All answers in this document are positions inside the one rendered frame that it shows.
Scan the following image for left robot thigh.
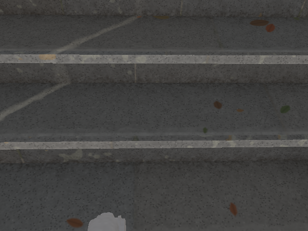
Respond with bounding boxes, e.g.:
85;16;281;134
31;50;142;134
88;214;126;231

